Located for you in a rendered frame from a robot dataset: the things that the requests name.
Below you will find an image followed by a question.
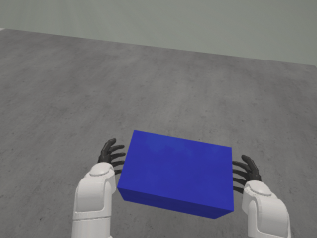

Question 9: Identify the left robot forearm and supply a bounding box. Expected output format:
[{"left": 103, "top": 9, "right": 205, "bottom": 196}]
[{"left": 71, "top": 162, "right": 116, "bottom": 238}]

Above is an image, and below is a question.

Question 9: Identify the robot right hand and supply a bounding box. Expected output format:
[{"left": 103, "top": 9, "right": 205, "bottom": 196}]
[{"left": 232, "top": 155, "right": 262, "bottom": 194}]

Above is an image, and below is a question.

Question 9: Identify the right robot forearm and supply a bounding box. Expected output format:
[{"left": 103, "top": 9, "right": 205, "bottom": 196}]
[{"left": 242, "top": 180, "right": 291, "bottom": 238}]

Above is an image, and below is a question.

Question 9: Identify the carton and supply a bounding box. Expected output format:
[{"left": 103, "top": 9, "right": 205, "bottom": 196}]
[{"left": 117, "top": 130, "right": 234, "bottom": 219}]

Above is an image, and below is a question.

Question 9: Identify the robot left hand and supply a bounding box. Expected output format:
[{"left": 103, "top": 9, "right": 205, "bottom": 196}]
[{"left": 97, "top": 138, "right": 126, "bottom": 175}]

